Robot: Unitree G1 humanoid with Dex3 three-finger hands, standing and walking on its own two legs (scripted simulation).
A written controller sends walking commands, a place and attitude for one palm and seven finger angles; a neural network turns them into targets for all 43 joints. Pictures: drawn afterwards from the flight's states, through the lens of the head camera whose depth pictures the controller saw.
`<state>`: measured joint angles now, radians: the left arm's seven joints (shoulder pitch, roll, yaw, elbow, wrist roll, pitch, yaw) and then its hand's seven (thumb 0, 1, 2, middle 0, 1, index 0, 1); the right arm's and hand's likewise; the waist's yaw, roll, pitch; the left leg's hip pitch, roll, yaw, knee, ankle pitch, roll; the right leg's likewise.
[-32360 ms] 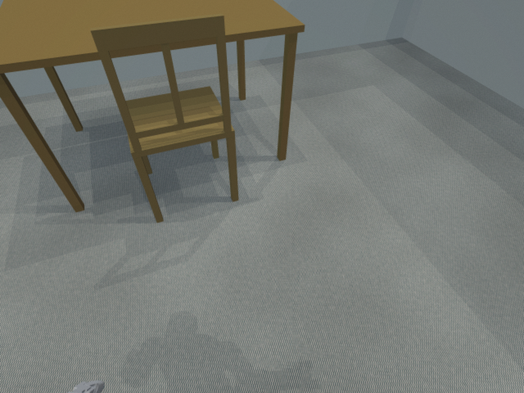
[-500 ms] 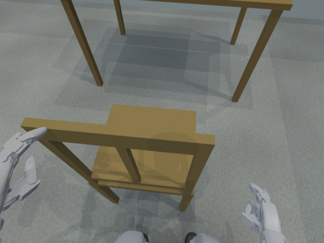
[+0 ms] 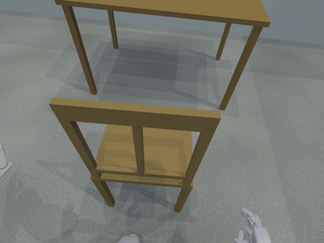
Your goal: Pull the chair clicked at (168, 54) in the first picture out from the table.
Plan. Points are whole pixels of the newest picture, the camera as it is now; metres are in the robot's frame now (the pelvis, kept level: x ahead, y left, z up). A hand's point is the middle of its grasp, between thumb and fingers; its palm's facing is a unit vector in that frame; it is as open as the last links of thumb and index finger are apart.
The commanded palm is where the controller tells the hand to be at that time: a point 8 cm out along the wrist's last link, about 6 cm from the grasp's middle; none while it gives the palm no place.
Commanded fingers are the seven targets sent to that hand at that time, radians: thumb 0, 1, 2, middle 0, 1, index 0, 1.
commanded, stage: step back with the hand held close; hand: left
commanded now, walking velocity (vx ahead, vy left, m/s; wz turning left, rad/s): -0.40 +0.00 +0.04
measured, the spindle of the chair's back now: (139, 151) +0.38 +0.10 -0.08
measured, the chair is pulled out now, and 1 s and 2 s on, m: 0.65 0.65 0.65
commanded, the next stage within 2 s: stop stepping back and stand still in 0.08 s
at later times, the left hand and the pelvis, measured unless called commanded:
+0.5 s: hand out of the picture +0.11 +0.27 +0.17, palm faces +0.48 -0.75 -0.45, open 7.4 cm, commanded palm +0.05 +0.30 +0.19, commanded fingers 0.00 0.90 0.90 -0.20 -0.30 -0.20 -0.30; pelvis -0.08 +0.00 +0.01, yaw +2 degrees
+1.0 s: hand out of the picture +0.14 +0.26 +0.17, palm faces +0.41 -0.77 -0.48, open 7.4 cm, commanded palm +0.08 +0.30 +0.19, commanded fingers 0.00 0.90 0.90 -0.20 -0.30 -0.20 -0.30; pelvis -0.06 -0.01 +0.01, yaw +1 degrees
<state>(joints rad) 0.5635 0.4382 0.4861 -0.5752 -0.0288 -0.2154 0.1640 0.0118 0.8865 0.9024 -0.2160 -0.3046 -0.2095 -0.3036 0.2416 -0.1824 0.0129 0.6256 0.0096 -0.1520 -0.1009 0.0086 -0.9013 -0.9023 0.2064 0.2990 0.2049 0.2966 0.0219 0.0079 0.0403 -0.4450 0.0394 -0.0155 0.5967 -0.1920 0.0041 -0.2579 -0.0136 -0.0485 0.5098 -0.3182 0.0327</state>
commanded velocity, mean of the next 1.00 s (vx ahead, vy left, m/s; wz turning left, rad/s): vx -0.01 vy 0.00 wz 0.01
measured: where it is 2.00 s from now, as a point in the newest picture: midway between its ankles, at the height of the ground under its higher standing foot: outside the picture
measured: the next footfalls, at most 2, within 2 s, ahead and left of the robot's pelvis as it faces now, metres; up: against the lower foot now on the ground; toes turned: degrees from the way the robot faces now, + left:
left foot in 0.36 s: -0.02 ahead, +0.12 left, +0.00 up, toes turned +2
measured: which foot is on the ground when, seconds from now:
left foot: down 0.00-0.20, up 0.22-0.34, down 0.36-1.00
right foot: down 0.00-1.00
